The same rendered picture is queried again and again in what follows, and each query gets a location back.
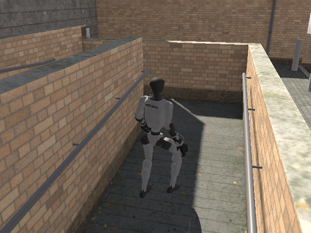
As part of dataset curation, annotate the right robot upper arm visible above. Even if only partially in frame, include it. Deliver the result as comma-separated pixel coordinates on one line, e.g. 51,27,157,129
163,100,173,130

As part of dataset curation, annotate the robot right hand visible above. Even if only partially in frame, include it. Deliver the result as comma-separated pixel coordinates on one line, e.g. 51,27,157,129
177,143,188,157

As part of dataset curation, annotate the right robot forearm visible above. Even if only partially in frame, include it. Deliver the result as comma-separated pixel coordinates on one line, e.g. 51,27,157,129
169,123,183,146

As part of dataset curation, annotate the robot left hand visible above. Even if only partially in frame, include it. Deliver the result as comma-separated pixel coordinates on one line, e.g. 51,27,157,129
141,123,151,133

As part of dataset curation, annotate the robot left foot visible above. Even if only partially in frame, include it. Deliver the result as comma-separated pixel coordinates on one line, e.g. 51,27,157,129
139,185,151,198

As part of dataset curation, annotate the left robot forearm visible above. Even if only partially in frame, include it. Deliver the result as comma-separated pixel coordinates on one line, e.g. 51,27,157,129
135,118,146,126

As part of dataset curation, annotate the humanoid robot head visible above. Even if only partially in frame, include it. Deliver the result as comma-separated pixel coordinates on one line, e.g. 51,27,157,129
148,77,165,101

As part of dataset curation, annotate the left robot upper arm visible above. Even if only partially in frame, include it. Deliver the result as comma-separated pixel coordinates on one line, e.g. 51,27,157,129
135,96,148,119

